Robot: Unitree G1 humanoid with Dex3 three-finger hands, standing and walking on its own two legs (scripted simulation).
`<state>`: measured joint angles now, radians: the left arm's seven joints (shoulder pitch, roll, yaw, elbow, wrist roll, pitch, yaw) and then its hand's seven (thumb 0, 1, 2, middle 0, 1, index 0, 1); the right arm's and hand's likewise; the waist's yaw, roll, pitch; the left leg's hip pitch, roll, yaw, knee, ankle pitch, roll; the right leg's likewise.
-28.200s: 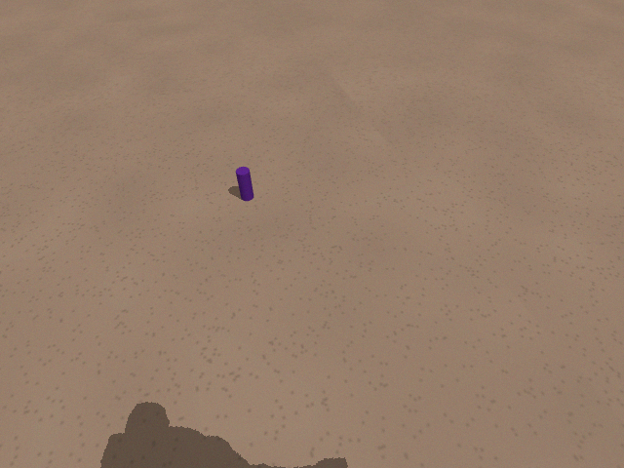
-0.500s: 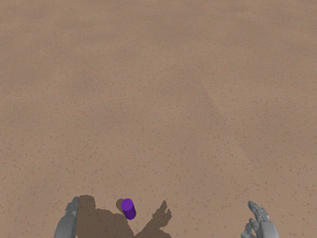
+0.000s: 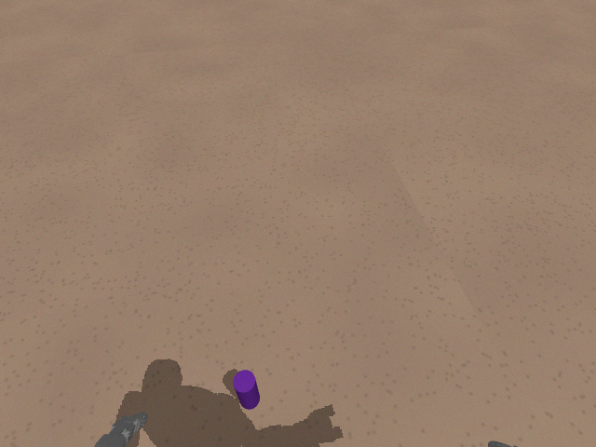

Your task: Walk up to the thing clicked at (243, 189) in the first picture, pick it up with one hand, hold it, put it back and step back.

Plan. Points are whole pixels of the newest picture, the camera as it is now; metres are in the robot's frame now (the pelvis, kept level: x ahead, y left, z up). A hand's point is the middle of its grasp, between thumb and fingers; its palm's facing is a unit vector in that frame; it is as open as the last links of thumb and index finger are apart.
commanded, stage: stand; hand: left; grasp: from the side
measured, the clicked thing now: (247, 390) +0.41 +0.19 -0.66
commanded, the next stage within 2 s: step back in 2.00 s
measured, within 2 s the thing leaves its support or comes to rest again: neither
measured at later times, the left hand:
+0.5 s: hand out of the picture +0.03 +0.26 -0.13, palm faces +0.00 -0.94 -0.34, open 7.4 cm
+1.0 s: hand out of the picture +0.05 +0.25 -0.12, palm faces +0.00 -0.94 -0.34, open 7.4 cm
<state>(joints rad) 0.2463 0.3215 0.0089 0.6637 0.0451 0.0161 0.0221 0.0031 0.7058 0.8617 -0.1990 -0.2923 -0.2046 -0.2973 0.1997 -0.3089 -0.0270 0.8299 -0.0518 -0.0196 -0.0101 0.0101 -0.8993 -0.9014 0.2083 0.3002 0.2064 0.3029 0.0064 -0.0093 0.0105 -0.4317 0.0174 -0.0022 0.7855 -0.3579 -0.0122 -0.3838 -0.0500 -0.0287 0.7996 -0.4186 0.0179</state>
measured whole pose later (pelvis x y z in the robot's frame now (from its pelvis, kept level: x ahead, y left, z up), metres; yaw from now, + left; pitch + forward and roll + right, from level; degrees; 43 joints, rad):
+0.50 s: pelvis -0.01 +0.01 +0.03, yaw +1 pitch -4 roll +0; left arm 0.19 0.32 0.00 1.12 0.02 0.00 0.01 0.01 0.90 0.90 -0.20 -0.30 -0.20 -0.30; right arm 0.15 -0.30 -0.01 1.09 -0.02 0.01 0.00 0.01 -0.90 -0.90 0.21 0.30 0.20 0.30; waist 0.01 0.02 0.06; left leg -0.19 0.00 0.00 0.42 -0.17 0.00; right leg -0.13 -0.06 -0.04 0.41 -0.21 0.04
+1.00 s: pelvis +0.00 +0.01 +0.04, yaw +1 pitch -3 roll +0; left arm 0.14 0.32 0.01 1.17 0.02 -0.01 0.01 0.01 0.90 0.90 -0.20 -0.30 -0.20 -0.30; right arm 0.14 -0.33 0.00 1.14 -0.01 0.01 0.00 0.00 -0.90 -0.90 0.20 0.30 0.20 0.30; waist 0.00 0.02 0.06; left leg -0.17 0.01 -0.01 0.38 -0.15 -0.01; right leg -0.11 -0.04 -0.05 0.36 -0.19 0.03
